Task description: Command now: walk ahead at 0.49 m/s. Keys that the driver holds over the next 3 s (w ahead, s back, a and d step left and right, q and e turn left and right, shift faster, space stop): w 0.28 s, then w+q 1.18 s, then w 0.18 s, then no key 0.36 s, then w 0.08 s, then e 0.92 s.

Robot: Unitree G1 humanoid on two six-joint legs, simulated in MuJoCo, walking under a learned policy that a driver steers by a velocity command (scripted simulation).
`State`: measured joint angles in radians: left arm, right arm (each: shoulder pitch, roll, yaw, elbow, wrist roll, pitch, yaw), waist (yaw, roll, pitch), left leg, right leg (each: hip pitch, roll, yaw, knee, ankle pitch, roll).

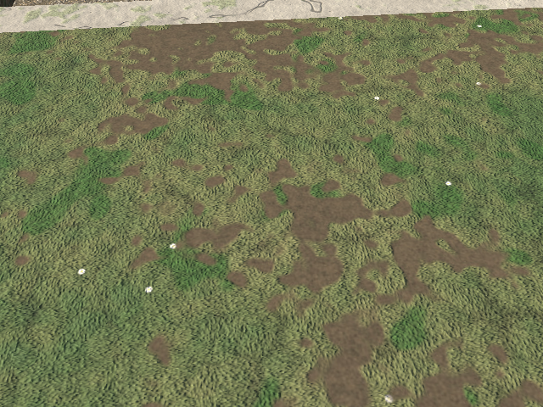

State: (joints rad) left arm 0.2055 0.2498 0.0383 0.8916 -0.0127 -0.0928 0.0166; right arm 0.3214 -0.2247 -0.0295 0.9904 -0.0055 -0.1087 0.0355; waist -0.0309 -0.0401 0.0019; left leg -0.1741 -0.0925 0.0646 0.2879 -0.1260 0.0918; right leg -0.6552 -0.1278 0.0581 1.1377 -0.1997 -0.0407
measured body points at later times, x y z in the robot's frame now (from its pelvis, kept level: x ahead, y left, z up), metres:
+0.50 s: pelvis +0.27 -0.08 +0.00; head +0.29 -0.10 +0.45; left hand +0.33 +0.18 -0.12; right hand +0.36 -0.35 -0.14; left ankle +0.27 +0.09 -0.65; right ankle +0.30 -0.17 -0.74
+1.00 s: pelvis +0.53 +0.01 -0.01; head +0.57 +0.03 +0.43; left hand +0.53 +0.30 -0.14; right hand +0.74 -0.20 -0.13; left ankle +0.57 +0.08 -0.74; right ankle +0.47 -0.17 -0.64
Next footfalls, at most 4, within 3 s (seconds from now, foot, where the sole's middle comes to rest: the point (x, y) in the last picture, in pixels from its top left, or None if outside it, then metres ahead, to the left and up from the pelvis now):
0.30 right None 0.34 -0.17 -0.78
0.88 left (235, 374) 0.60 0.10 -0.78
1.36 right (253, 263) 0.95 0.05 -0.78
1.84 left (133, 264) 0.95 0.40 -0.78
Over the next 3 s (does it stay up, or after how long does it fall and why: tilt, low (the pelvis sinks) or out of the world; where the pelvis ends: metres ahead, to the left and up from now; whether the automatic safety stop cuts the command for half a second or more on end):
stays up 0.98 0.27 -0.01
